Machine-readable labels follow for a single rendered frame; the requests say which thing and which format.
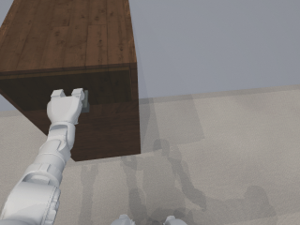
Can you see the robot shin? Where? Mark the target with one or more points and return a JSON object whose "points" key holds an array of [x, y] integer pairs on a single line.
{"points": [[123, 216], [169, 218]]}

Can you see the cabinet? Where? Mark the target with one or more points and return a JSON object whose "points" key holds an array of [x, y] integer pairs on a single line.
{"points": [[55, 35]]}

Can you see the robot left forearm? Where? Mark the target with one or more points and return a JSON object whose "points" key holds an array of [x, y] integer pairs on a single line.
{"points": [[51, 160]]}

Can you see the robot left shin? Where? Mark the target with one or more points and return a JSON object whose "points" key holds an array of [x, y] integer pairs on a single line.
{"points": [[123, 216]]}

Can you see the handle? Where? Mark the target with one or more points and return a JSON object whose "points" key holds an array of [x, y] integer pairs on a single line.
{"points": [[85, 103]]}

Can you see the drawer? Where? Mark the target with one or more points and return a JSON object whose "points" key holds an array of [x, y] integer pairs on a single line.
{"points": [[32, 91]]}

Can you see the left robot upper arm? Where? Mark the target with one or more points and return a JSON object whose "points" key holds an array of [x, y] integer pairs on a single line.
{"points": [[32, 204]]}

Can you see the robot right shin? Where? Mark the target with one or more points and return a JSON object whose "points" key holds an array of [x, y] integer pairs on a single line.
{"points": [[169, 218]]}

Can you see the left robot hand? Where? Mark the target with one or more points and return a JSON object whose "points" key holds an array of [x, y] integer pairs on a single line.
{"points": [[65, 109]]}

